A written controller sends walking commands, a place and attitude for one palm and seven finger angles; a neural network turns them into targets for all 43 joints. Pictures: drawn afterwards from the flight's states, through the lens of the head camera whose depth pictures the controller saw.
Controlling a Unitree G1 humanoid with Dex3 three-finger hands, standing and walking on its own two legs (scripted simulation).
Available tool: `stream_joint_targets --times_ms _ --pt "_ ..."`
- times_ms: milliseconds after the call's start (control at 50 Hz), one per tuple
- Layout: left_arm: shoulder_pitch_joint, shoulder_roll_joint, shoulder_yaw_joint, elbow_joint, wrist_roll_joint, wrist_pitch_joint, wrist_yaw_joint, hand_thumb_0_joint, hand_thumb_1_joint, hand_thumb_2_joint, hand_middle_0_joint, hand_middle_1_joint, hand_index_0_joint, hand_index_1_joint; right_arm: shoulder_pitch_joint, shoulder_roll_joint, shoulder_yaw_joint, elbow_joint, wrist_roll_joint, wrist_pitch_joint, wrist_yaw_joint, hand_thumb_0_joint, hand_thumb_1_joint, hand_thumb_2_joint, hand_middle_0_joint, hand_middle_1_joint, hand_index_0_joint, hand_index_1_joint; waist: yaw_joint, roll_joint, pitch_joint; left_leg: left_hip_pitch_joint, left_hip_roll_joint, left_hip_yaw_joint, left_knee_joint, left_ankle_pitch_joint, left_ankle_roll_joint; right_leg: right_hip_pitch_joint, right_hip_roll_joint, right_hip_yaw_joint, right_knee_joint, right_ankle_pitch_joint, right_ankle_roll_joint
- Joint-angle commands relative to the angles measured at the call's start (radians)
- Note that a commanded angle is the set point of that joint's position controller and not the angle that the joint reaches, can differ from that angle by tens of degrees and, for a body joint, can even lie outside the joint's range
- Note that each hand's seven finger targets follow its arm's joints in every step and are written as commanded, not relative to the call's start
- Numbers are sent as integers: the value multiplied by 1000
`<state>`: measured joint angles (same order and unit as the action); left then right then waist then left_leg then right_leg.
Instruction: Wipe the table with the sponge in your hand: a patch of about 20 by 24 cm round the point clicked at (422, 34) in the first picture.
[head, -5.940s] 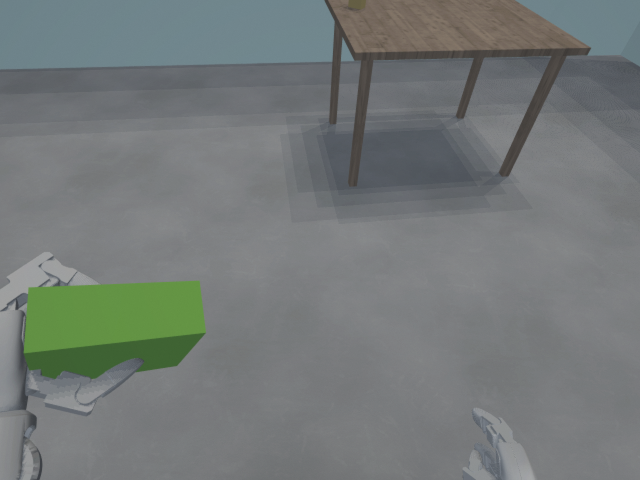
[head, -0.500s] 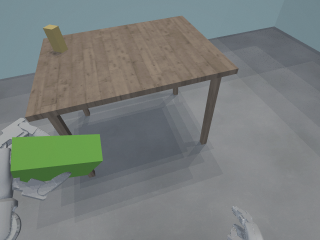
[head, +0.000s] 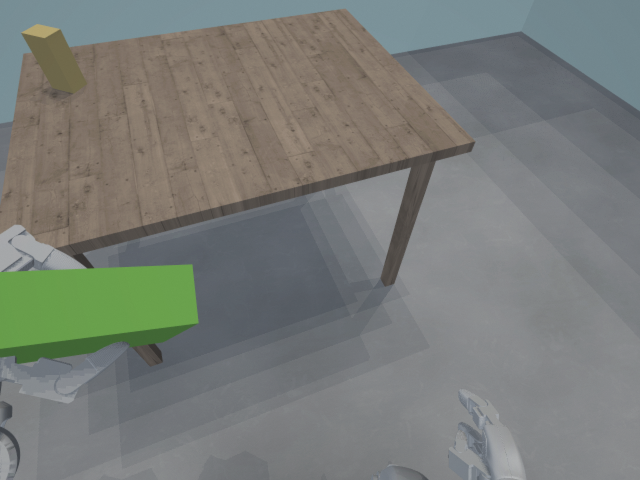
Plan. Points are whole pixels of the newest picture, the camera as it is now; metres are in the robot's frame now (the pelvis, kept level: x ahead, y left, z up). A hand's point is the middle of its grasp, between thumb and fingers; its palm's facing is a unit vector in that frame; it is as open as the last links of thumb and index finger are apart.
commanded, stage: take the last steps up to it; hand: left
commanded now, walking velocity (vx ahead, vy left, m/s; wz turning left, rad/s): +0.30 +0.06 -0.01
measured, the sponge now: (127, 312) +0.24 +0.20 +0.15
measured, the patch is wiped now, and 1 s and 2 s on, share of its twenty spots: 0.00 0.00 0.00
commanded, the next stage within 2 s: come to a stop and stand still in 1.04 s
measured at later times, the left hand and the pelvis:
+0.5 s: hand (112, 219) +0.33 +0.24 +0.17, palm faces +0.38 -0.80 -0.46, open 9.6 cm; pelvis +0.12 +0.00 +0.00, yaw +1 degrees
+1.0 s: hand (155, 155) +0.44 +0.23 +0.16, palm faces +0.41 -0.80 -0.44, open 9.6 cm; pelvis +0.22 -0.01 -0.01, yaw +1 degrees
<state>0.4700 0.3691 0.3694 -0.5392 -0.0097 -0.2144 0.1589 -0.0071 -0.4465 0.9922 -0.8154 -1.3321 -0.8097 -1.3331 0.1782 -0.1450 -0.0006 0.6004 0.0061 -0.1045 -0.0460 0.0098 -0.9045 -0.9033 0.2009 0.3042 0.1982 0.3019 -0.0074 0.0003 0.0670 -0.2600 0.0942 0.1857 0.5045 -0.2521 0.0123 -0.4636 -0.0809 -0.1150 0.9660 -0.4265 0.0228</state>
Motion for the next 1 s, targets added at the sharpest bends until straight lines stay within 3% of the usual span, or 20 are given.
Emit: stream_joint_targets --times_ms 0,100,140,160,220,280,400,460,480,500,520,540,580,640,800,820,840,860,880,980 --pt "7 138 101 -215 -15 -70 15 0 100 1300 -1200 -1600 -1200 -1600 -39 -163 -50 -125 -2 -50 -17 0 -900 -900 200 300 200 300 1 222 -151 126 213 -173 -208 205 131 50 23 -58 -214 63 12" --pt "-38 155 114 -117 -12 -39 15 0 100 1300 -1200 -1600 -1200 -1600 -59 -153 -43 -120 2 -17 -34 0 -900 -900 200 300 200 300 14 68 -187 -19 142 -83 99 95 62 372 8 -16 -543 178 -30" --pt "-55 198 149 -83 -16 -33 21 0 100 1300 -1200 -1600 -1200 -1600 -81 -124 -31 -147 3 -9 -23 0 -900 -900 200 300 200 300 32 -299 -185 -423 -61 -58 575 -302 -10 556 -352 587 -674 297 -216" --pt "-87 192 135 -110 -32 -42 14 0 100 1300 -1200 -1600 -1200 -1600 -76 -152 -48 -129 3 -11 -13 0 -900 -900 200 300 200 300 26 -292 -169 -439 -25 -176 702 -267 -24 510 -377 599 -700 245 -221" --pt "-28 182 138 -149 -17 -70 11 0 100 1300 -1200 -1600 -1200 -1600 -97 -138 -26 -104 -3 17 -10 0 -900 -900 200 300 200 300 17 -108 -119 -467 18 -191 748 -145 -50 453 -303 306 -652 478 -189" --pt "-20 177 131 -184 -12 -82 16 0 100 1300 -1200 -1600 -1200 -1600 -93 -144 -33 -115 -9 28 -15 0 -900 -900 200 300 200 300 7 -102 -136 -339 24 -134 497 -79 -43 376 -256 141 -634 593 -162" --pt "7 178 146 -217 -16 -68 41 0 100 1300 -1200 -1600 -1200 -1600 -69 -136 -49 -164 -8 13 -20 0 -900 -900 200 300 200 300 38 -167 -160 -152 -42 4 129 -19 -24 407 -229 112 -587 552 -154" --pt "-48 165 123 -236 -15 -70 44 0 100 1300 -1200 -1600 -1200 -1600 -32 -156 -66 -165 -6 10 -34 0 -900 -900 200 300 200 300 3 -72 -189 74 -53 22 -58 86 -13 340 -168 49 -413 451 -99" --pt "-71 167 121 -245 -13 -80 42 0 100 1300 -1200 -1600 -1200 -1600 -18 -176 -78 -167 -3 7 -38 0 -900 -900 200 300 200 300 -14 52 -217 216 7 -74 -90 115 23 227 -125 20 -238 391 -64" --pt "-77 159 118 -249 -15 -88 42 0 100 1300 -1200 -1600 -1200 -1600 -30 -198 -86 -171 -2 7 -35 0 -900 -900 200 300 200 300 -9 284 -235 347 217 -364 -115 271 124 9 -6 -29 -15 28 -12" --pt "-106 176 113 -218 -10 -101 36 0 100 1300 -1200 -1600 -1200 -1600 -30 -188 -74 -178 0 2 -26 0 -900 -900 200 300 200 300 -5 312 -222 283 328 -562 -194 252 207 -66 42 26 172 -237 -17" --pt "-125 242 153 -231 -13 -106 27 0 100 1300 -1200 -1600 -1200 -1600 -53 -176 -66 -161 -10 -12 -31 0 -900 -900 200 300 200 300 3 321 -206 254 351 -608 -206 193 239 -127 7 92 257 -200 -14" --pt "-77 204 140 -258 -14 -99 18 0 100 1300 -1200 -1600 -1200 -1600 -49 -171 -72 -141 4 -18 -19 0 -900 -900 200 300 200 300 2 203 -175 233 306 -470 -177 234 240 -197 -31 103 257 -115 -1" --pt "-8 166 125 -319 -22 -93 10 0 100 1300 -1200 -1600 -1200 -1600 -52 -168 -63 -139 4 -36 -8 0 -900 -900 200 300 200 300 17 249 -189 136 216 -250 -180 264 170 -81 -24 31 77 5 8" --pt "-37 136 107 -149 -24 -49 10 0 100 1300 -1200 -1600 -1200 -1600 -47 -158 -40 -127 3 -26 -35 0 -900 -900 200 300 200 300 7 161 -178 59 170 -130 -60 142 79 240 62 -90 -451 138 12" --pt "-66 146 108 -128 -19 -44 10 0 100 1300 -1200 -1600 -1200 -1600 -54 -155 -39 -125 4 -20 -38 0 -900 -900 200 300 200 300 10 109 -179 3 146 -107 24 80 60 312 32 -47 -520 182 -4" --pt "-91 169 113 -126 -10 -40 11 0 100 1300 -1200 -1600 -1200 -1600 -49 -138 -36 -128 5 -12 -38 0 -900 -900 200 300 200 300 7 -23 -202 -81 80 -59 193 0 36 383 -85 120 -567 249 -59" --pt "-111 208 130 -120 -10 -40 17 0 100 1300 -1200 -1600 -1200 -1600 -64 -115 -22 -139 2 -7 -37 0 -900 -900 200 300 200 300 6 -236 -181 -287 -36 -29 392 -197 -9 477 -275 439 -625 424 -152" --pt "-96 193 134 -66 -29 -31 10 0 100 1300 -1200 -1600 -1200 -1600 -62 -142 -36 -130 2 -10 -30 0 -900 -900 200 300 200 300 27 -333 -179 -348 -58 -114 577 -306 -26 464 -348 542 -673 422 -193" --pt "-48 180 127 -173 -11 -69 18 0 100 1300 -1200 -1600 -1200 -1600 -103 -132 -16 -120 -7 23 -23 0 -900 -900 200 300 200 300 12 -128 -157 -280 -5 -144 498 -170 -39 384 -268 188 -595 702 -170"
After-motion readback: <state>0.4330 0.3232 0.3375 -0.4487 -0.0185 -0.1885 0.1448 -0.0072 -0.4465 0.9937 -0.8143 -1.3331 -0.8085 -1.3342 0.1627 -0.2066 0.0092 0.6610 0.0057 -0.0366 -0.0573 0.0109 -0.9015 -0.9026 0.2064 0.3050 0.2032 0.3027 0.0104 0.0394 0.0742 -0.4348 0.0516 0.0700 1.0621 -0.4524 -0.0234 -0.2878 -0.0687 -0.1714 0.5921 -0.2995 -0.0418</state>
